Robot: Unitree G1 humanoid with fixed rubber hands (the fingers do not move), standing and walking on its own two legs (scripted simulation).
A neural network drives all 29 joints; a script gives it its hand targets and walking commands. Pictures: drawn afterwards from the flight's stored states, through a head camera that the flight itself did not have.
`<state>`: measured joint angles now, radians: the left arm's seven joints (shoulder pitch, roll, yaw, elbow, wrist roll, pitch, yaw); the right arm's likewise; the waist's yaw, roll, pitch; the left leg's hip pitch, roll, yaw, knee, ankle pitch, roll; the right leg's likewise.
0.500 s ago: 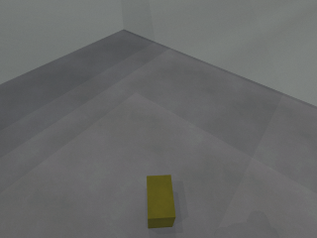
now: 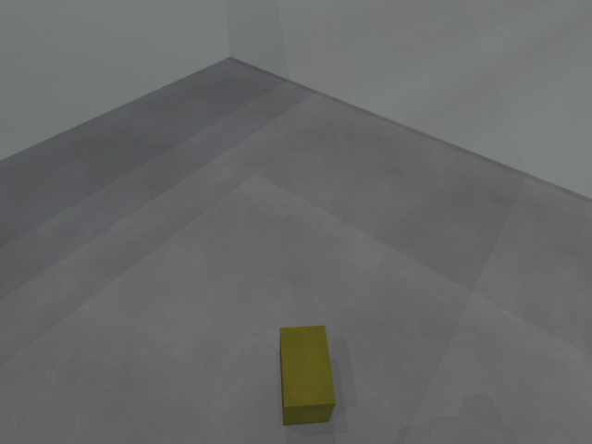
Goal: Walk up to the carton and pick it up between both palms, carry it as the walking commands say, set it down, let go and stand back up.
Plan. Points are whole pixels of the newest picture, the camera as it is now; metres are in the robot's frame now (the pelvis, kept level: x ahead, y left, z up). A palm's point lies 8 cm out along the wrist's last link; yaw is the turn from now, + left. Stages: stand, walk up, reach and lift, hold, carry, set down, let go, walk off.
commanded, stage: walk up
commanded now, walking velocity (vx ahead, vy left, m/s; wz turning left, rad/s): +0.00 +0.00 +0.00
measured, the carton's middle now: (304, 375) +0.46 -0.04 -0.68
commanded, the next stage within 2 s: stand in 0.36 s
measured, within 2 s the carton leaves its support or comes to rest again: neither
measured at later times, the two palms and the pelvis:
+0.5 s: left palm out of the picture -0.01 +0.23 -0.14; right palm out of the picture -0.02 -0.22 -0.14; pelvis +0.00 +0.00 +0.00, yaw +0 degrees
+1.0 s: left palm out of the picture +0.12 +0.20 -0.16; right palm out of the picture +0.10 -0.22 -0.15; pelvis -0.02 -0.01 -0.03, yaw -1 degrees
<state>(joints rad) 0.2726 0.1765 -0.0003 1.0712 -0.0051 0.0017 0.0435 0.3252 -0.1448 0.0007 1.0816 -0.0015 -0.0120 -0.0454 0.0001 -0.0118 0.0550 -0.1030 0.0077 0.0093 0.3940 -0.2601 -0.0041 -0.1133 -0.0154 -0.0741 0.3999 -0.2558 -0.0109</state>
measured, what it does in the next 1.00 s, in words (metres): stands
